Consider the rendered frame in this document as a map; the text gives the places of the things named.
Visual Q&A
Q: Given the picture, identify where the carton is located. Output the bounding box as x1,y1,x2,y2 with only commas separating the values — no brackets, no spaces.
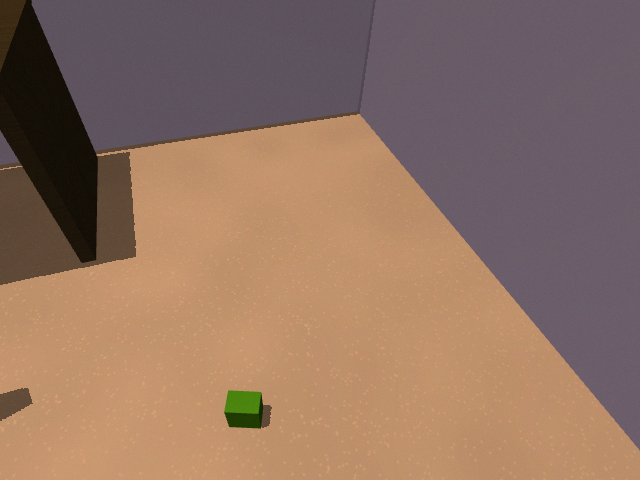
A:
224,390,263,428

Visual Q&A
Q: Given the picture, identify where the desk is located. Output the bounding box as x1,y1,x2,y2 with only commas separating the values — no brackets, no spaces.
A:
0,0,98,263

